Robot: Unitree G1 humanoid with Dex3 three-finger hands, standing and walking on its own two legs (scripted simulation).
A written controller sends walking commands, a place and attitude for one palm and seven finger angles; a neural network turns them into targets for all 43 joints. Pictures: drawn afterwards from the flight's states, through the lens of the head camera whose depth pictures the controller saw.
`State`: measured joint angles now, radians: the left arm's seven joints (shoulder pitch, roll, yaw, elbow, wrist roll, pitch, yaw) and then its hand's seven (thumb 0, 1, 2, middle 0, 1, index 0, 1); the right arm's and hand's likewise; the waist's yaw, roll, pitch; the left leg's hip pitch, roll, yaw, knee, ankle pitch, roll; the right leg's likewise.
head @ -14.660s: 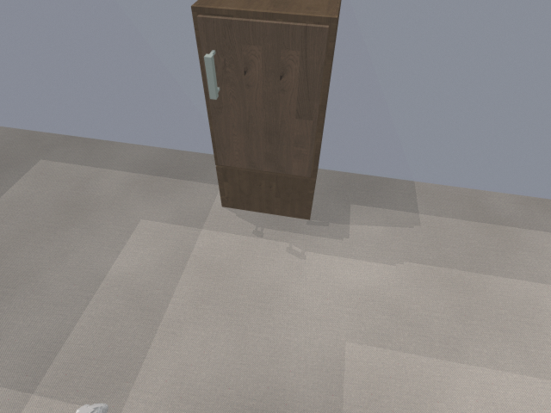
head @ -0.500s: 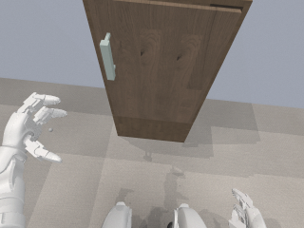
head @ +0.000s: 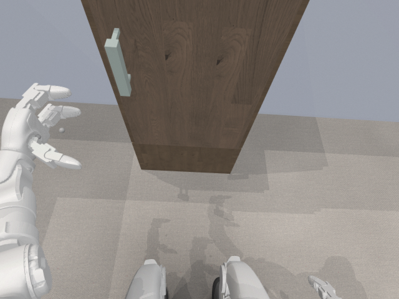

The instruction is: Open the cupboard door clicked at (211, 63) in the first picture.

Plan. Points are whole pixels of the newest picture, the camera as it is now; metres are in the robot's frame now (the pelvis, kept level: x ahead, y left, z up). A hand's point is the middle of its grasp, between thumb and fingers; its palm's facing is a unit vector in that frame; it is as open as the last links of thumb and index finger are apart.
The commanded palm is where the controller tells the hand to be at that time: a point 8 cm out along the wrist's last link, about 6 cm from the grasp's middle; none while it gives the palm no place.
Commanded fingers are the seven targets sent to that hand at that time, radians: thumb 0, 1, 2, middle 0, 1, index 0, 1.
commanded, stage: move the hooked fingers beside the handle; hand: left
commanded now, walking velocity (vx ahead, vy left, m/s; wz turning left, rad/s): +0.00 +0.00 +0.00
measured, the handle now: (121, 64) +0.61 +0.18 +0.04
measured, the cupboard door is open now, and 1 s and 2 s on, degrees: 0 0 0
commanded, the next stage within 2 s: slide the fingers in behind the handle in 1.58 s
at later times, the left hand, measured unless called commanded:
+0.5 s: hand (80, 97) +0.50 +0.24 +0.06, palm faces -0.06 -1.00 -0.03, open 14.0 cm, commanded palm +0.49 +0.28 +0.05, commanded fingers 0.00 -0.50 0.30 -0.30 -1.20 -0.30 -1.20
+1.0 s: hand (90, 77) +0.57 +0.24 +0.04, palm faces -0.05 -1.00 -0.04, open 14.0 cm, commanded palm +0.55 +0.27 +0.05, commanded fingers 0.00 -0.50 0.30 -0.30 -1.20 -0.30 -1.20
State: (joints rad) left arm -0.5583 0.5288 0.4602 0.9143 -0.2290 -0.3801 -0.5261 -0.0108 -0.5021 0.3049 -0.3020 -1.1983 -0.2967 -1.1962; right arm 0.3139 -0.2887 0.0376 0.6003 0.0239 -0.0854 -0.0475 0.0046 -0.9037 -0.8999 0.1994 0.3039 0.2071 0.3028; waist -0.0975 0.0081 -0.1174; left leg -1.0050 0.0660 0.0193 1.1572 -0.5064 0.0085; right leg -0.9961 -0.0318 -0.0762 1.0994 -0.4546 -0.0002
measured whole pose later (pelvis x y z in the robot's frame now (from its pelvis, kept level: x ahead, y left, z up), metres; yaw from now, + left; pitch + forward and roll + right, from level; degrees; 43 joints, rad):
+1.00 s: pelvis +0.00 +0.01 -0.02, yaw -3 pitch +30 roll -5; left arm -1.06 0.81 0.54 1.24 -0.03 -0.32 -0.43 -0.01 -0.50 0.31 -0.30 -1.20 -0.30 -1.20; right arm 0.40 -0.28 0.09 0.58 -0.02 0.08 -0.01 0.00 -0.90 -0.90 0.20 0.30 0.21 0.30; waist -0.26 0.04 -0.08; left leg -1.25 0.10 0.01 1.26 -0.53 0.02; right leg -1.23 0.00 -0.08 1.15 -0.45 0.01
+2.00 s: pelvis +0.00 +0.01 -0.02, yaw -2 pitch +28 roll -5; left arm -1.02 0.69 0.46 1.21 -0.06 -0.36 -0.38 -0.01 -0.50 0.30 -0.30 -1.20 -0.30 -1.20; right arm 0.37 -0.28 0.07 0.60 -0.02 0.08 0.00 0.00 -0.90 -0.90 0.20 0.30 0.21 0.30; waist -0.23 0.03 -0.10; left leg -1.21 0.09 0.00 1.24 -0.53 0.02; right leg -1.18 -0.01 -0.09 1.13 -0.45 0.01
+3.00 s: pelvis +0.01 +0.00 -0.01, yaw -1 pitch +27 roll -3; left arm -0.99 0.52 0.39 1.19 -0.04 -0.41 -0.20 -0.01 -0.50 0.30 -0.30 -1.20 -0.28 -1.20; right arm 0.38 -0.25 0.05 0.61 -0.04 0.08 0.03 0.00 -0.91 -0.90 0.20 0.30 0.21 0.30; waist -0.22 0.04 -0.11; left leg -1.15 0.08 0.01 1.21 -0.53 0.01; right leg -1.14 -0.01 -0.07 1.13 -0.47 0.00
